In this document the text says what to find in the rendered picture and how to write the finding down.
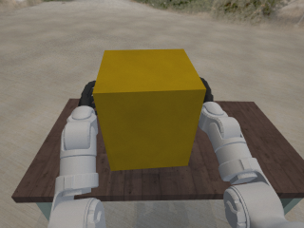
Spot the robot left forearm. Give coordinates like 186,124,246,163
47,105,99,228

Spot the carton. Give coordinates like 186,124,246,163
92,48,206,171

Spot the robot right upper arm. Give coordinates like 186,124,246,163
223,181,304,228

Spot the robot right hand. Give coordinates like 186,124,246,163
200,77,214,103

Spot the robot left hand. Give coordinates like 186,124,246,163
78,80,98,115

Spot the robot left upper arm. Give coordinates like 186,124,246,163
48,198,106,228

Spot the robot right forearm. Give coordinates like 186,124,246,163
199,102,285,217

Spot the table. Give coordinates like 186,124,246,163
11,98,304,221

